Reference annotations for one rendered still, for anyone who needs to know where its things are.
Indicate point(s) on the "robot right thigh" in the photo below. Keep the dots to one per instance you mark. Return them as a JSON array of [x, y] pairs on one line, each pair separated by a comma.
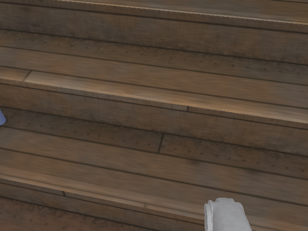
[[225, 214]]

